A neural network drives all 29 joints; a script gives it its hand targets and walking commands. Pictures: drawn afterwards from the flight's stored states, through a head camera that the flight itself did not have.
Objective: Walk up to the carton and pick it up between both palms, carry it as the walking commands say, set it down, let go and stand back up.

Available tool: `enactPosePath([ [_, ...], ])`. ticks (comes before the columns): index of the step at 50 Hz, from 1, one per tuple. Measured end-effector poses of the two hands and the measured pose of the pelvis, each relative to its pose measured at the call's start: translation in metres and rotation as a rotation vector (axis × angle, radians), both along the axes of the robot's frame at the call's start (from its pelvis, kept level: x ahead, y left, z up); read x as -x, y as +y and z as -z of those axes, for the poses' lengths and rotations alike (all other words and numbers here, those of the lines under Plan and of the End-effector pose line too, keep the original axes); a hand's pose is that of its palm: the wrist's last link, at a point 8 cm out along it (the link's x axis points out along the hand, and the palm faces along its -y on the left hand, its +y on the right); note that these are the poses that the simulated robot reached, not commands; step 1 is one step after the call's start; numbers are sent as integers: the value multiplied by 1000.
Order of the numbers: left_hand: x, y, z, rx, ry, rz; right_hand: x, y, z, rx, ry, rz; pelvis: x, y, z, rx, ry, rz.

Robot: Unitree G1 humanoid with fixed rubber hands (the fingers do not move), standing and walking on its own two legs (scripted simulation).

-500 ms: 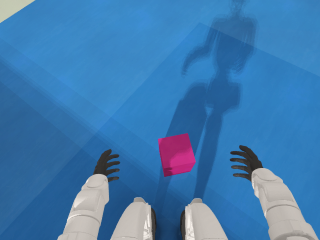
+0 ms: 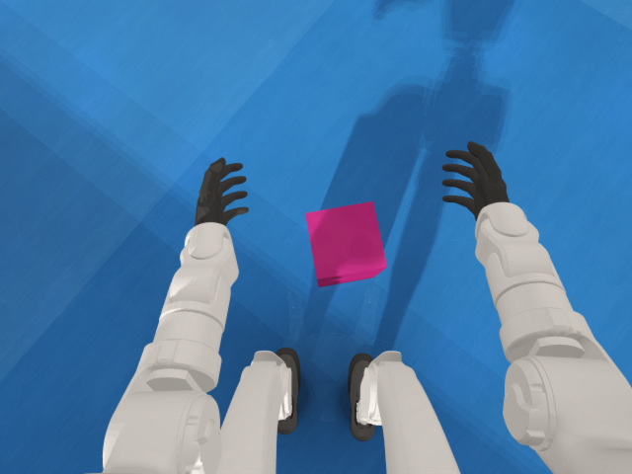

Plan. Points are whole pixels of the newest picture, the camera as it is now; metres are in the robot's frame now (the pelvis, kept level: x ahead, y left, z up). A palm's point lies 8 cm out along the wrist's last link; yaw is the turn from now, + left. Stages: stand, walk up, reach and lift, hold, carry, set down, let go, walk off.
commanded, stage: reach and lift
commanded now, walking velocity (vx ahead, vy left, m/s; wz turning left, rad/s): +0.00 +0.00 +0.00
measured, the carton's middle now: (343, 248) +0.46 -0.04 -0.55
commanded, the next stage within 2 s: none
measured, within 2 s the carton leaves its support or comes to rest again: neither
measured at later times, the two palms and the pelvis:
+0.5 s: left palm (232, 199) +0.46 +0.13 -0.15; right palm (457, 181) +0.48 -0.19 -0.15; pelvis +0.00 +0.00 -0.03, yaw -1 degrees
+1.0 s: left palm (256, 224) +0.46 +0.13 -0.31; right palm (427, 215) +0.47 -0.19 -0.31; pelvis -0.03 +0.01 -0.18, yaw -1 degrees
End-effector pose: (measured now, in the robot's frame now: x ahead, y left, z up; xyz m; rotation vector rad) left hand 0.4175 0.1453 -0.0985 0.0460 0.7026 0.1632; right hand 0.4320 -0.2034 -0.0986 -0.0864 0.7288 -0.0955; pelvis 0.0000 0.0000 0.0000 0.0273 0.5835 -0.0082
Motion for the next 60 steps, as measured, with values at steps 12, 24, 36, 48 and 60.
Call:
enactPosePath([
  [12,-49,-7,9,8,-87,-11,-52,13,10,-28,-96,-10,-2,-3,8,-1,138,-6],
  [24,-45,-10,47,15,-55,-5,-49,17,45,-34,-72,3,-1,1,28,9,208,2],
  [36,-47,-10,131,6,-52,-6,-44,20,133,-26,-61,33,15,10,101,12,259,2],
  [48,-46,-16,205,16,-42,6,-42,15,206,-26,-54,37,31,12,170,-5,249,14],
  [60,-49,-20,267,13,-13,12,-45,26,272,-27,-27,24,47,8,222,-23,200,16],
])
